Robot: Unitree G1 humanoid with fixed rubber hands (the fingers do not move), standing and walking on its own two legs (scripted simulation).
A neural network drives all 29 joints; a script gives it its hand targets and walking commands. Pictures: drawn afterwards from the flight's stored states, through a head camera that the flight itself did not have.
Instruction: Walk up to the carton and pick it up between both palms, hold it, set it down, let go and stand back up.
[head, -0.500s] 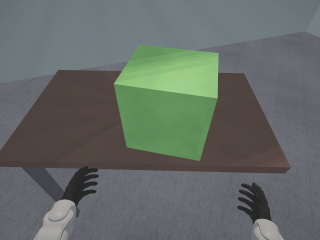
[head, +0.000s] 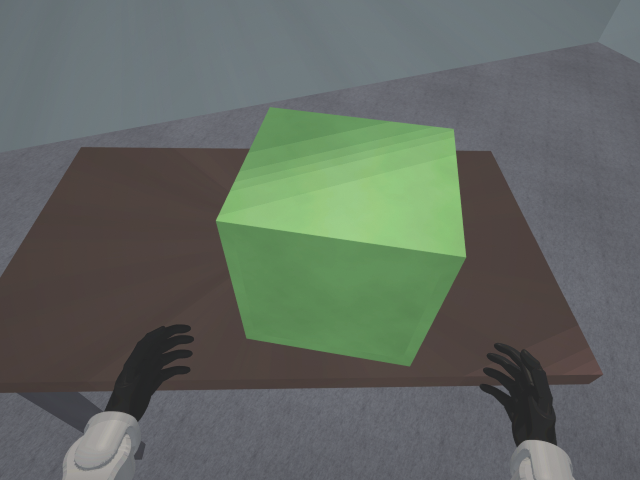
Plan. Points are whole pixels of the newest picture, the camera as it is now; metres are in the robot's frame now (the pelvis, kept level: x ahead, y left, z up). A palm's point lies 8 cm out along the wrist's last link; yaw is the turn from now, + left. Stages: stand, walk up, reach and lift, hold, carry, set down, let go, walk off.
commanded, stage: reach and lift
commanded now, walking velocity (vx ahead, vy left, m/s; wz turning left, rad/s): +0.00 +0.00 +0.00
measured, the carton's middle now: (342, 241) +0.43 +0.02 +0.03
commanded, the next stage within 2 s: none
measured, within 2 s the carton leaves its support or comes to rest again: neither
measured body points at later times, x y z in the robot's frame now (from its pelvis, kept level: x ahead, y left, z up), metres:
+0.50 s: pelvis -0.03 +0.00 +0.00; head -0.02 -0.01 +0.45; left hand +0.26 +0.25 +0.08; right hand +0.25 -0.21 +0.06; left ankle -0.05 +0.11 -0.74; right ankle -0.05 -0.13 -0.74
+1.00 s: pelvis -0.07 +0.00 +0.00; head -0.06 +0.01 +0.45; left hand +0.36 +0.22 +0.13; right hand +0.32 -0.22 +0.11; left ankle -0.05 +0.11 -0.74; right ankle -0.05 -0.13 -0.74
